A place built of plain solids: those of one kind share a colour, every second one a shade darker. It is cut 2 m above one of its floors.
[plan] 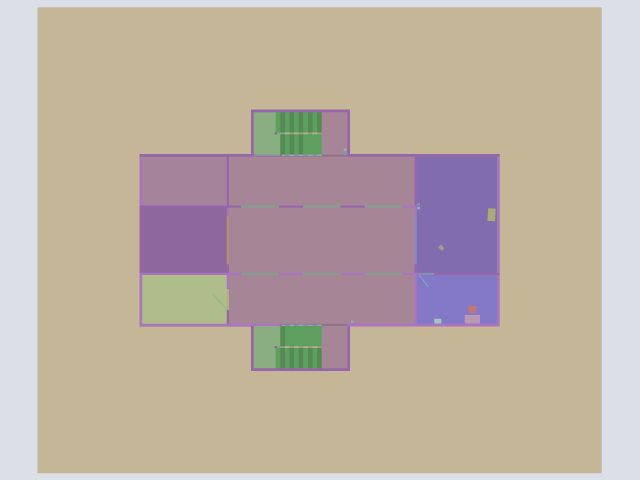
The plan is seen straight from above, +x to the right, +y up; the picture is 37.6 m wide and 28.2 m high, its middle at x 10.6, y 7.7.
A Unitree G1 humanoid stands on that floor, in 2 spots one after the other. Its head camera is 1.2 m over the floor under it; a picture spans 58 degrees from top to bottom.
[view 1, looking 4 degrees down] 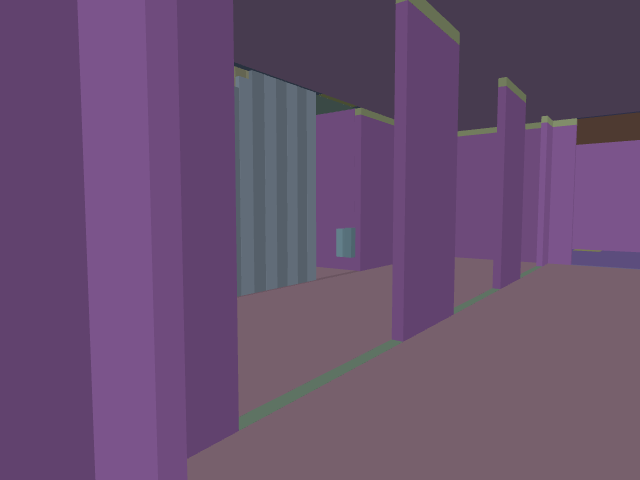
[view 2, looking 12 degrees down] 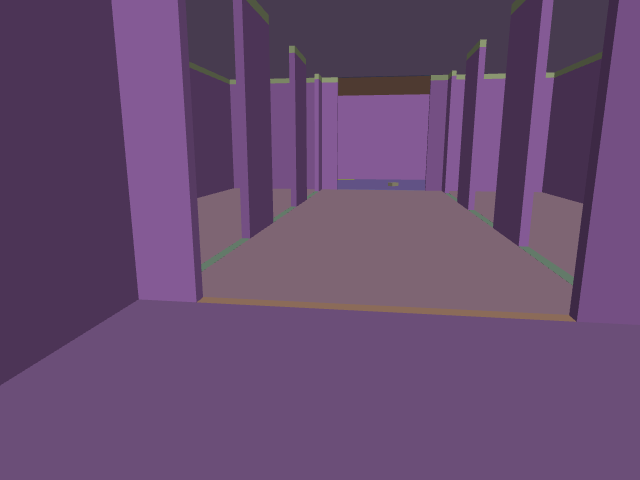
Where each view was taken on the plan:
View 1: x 4.25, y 7.69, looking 37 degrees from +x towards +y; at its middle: wall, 9.98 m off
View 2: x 2.02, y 7.67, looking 8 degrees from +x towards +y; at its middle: floor_crypt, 6.38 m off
